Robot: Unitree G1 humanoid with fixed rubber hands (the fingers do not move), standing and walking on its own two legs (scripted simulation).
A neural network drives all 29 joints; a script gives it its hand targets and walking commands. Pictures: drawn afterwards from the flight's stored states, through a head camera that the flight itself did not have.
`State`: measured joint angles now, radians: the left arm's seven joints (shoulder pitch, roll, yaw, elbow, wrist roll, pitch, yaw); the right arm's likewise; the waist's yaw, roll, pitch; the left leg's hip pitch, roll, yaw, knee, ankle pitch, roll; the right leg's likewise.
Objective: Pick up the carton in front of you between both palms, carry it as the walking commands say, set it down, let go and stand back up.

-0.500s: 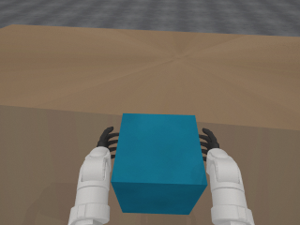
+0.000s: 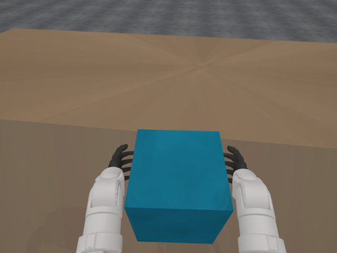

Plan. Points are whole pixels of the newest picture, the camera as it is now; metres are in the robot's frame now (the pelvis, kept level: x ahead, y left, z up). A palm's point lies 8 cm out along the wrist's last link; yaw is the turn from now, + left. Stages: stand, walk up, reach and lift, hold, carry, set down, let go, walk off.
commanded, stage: carry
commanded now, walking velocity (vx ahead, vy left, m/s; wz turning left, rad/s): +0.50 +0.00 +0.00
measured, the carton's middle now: (176, 188) +0.29 +0.00 -0.02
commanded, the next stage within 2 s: none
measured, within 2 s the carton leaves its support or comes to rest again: neither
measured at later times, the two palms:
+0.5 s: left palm (114, 131) +0.41 +0.17 +0.07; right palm (221, 128) +0.42 -0.12 +0.08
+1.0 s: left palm (134, 78) +0.73 +0.17 +0.05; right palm (208, 78) +0.74 -0.13 +0.05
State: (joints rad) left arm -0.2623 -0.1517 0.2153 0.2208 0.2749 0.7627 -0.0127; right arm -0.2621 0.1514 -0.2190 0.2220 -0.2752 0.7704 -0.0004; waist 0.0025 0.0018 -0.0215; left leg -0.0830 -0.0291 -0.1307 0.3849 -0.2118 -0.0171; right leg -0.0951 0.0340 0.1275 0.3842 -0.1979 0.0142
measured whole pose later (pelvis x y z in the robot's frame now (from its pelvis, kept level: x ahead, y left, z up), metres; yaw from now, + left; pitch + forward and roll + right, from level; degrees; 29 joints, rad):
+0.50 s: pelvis +0.16 +0.02 -0.01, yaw +2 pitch +6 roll +1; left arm -0.13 -0.13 0.07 -0.31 0.11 1.17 0.10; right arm -0.11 0.13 -0.13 -0.33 -0.09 1.17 -0.09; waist 0.02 -0.04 -0.15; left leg -0.44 0.02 0.13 0.77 -0.48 0.00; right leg -0.15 -0.07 -0.12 0.41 -0.37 0.02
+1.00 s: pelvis +0.47 +0.01 -0.03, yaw +2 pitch +3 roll -2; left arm -0.15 -0.13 0.08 -0.33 0.12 1.19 0.08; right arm -0.15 0.13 -0.12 -0.34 -0.11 1.20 -0.09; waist -0.01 0.04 -0.08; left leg 0.03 0.10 0.16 0.59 -0.50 -0.01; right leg -0.49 -0.01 -0.27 0.52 -0.07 -0.08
